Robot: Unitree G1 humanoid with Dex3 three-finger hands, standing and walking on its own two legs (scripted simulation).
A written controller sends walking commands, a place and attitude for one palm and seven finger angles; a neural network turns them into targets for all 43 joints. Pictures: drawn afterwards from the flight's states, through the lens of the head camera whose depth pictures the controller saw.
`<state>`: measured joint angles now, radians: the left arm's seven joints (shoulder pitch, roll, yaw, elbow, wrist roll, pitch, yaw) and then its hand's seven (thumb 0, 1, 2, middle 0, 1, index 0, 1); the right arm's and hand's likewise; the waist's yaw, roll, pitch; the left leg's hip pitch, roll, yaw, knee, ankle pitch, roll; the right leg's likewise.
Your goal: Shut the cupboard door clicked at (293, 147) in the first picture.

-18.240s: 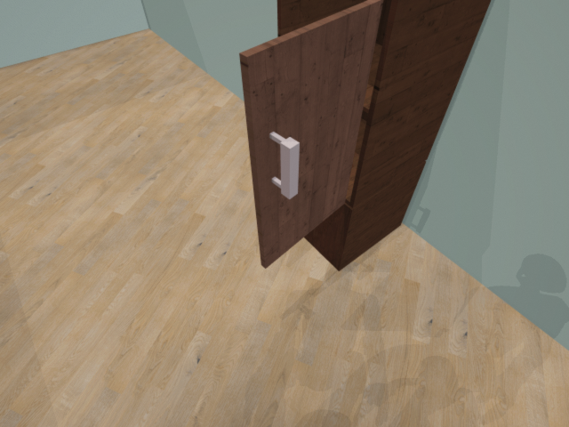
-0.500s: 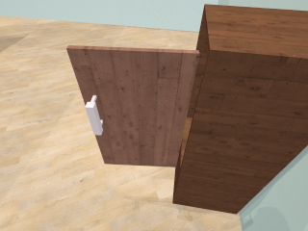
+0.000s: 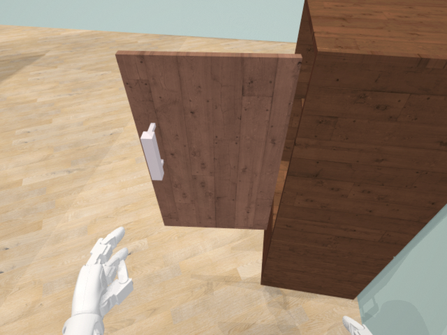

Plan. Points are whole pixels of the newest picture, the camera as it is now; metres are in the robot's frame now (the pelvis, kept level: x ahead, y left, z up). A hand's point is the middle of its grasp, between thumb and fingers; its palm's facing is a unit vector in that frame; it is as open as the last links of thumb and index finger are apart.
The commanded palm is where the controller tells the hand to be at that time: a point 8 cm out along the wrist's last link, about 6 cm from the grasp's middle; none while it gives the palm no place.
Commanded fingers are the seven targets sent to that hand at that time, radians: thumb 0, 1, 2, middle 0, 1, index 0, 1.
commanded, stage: raise the hand and make a fist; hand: left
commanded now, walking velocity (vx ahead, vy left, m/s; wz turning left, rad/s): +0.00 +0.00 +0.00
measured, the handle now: (155, 151) +0.51 +0.18 +0.04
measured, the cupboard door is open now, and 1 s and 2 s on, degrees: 97 97 97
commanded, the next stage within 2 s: bring the fist close to the handle in 1.72 s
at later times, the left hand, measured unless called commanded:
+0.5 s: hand (149, 297) +0.20 +0.14 -0.01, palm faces -0.14 -0.99 -0.05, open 4.8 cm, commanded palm +0.16 +0.22 -0.01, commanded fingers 0.00 0.90 0.90 -0.84 -1.00 -0.84 -1.00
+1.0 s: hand (126, 271) +0.22 +0.17 +0.03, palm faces -0.01 -1.00 -0.05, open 3.1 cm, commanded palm +0.20 +0.22 +0.03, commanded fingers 0.00 0.90 0.90 -1.30 -1.50 -1.30 -1.50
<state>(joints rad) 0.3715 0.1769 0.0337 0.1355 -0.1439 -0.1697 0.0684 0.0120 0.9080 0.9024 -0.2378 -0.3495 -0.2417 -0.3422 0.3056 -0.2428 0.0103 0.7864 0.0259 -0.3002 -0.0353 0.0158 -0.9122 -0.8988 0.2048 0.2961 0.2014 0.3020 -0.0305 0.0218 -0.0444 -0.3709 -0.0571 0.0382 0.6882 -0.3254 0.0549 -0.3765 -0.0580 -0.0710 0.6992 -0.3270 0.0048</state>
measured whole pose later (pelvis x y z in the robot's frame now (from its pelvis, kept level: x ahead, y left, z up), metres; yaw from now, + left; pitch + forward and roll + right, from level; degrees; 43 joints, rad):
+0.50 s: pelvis -0.02 -0.03 -0.08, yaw +1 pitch +13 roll -2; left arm 0.35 0.26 0.10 -0.06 -0.29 -0.39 -0.36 0.01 0.90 0.90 -0.66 -0.81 -0.67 -0.80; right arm 0.18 -0.22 0.05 0.53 0.05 -0.27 -0.06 0.02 -0.91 -0.90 0.21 0.30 0.20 0.30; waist 0.04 0.04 -0.13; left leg -0.93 0.01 -0.03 1.22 -0.52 0.02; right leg -0.89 0.01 -0.12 1.16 -0.50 -0.05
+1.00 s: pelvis +0.01 -0.01 -0.05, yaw +0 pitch +12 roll -2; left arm 0.46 0.27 0.15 -0.18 -0.30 -0.33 -0.25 0.02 0.89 0.90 -1.12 -1.31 -1.13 -1.30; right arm 0.25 -0.23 0.01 0.48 0.04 -0.21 -0.06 0.02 -0.91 -0.90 0.20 0.30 0.20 0.30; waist 0.02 0.02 -0.13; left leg -0.76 0.00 0.00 1.07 -0.51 0.04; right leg -0.73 0.01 -0.08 1.01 -0.48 -0.02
